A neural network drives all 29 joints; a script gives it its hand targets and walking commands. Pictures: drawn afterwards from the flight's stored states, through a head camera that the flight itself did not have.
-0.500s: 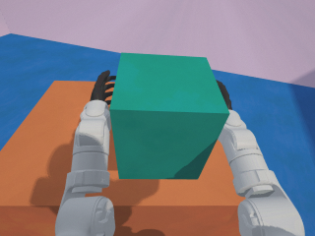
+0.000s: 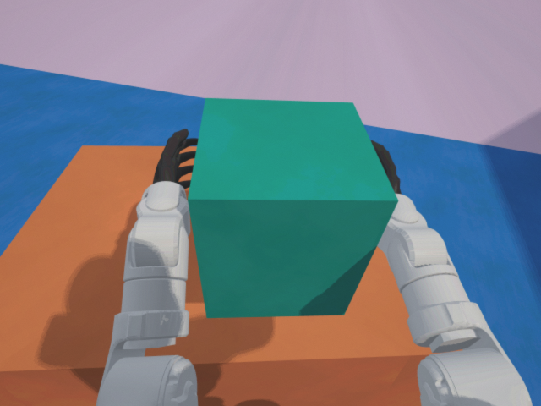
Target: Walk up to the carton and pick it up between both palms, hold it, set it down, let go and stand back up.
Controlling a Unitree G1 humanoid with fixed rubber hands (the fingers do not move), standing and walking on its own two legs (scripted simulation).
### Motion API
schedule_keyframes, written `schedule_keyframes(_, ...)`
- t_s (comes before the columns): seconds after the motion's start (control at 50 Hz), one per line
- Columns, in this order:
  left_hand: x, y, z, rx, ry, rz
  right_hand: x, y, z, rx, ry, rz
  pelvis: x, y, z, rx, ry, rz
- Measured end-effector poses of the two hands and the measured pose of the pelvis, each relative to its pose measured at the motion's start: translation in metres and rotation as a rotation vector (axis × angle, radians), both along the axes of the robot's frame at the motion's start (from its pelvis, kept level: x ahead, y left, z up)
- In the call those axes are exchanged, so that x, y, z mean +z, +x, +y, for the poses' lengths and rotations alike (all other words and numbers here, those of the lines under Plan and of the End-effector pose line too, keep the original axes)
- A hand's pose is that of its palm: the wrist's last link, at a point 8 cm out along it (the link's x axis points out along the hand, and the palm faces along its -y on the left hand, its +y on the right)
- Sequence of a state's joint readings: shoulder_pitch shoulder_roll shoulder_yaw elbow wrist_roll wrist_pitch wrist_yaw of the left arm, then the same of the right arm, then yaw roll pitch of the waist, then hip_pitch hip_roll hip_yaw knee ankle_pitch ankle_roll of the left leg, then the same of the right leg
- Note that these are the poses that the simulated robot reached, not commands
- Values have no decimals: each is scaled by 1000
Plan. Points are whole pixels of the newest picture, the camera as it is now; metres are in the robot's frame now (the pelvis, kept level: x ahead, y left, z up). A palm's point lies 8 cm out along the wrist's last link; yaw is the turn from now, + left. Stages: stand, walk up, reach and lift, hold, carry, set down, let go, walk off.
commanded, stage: reach and lift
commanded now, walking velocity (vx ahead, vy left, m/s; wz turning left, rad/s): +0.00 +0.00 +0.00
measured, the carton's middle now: (278, 212) +0.36 -0.02 +0.15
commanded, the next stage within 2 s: hold in 0.34 s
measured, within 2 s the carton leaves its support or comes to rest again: neither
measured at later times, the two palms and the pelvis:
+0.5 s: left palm (155, 182) +0.36 +0.15 +0.22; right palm (379, 184) +0.36 -0.15 +0.20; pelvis -0.01 -0.01 +0.00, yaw +0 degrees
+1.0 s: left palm (153, 175) +0.35 +0.15 +0.23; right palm (383, 178) +0.36 -0.16 +0.22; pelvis -0.01 -0.01 +0.00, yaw +0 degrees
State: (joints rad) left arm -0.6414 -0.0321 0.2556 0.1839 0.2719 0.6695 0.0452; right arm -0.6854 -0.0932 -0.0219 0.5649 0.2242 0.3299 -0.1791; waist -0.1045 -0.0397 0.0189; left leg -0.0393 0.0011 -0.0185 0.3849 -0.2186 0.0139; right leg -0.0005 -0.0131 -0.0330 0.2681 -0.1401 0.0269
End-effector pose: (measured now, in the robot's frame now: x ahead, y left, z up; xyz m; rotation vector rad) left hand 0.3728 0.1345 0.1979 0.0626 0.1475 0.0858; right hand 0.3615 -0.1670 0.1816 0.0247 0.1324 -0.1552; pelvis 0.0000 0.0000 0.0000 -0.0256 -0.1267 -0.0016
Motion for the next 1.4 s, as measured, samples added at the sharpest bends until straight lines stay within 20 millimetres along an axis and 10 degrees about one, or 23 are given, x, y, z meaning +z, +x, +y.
schedule_keyframes(0.7,33,-18,17,48,-30,-23,37,-1,16,50,-1,-19,1,-10,-8,9,6,-11)
schedule_keyframes(1.4,27,-20,18,45,-25,-15,32,-2,16,56,-2,-7,0,-5,-9,17,2,-23)
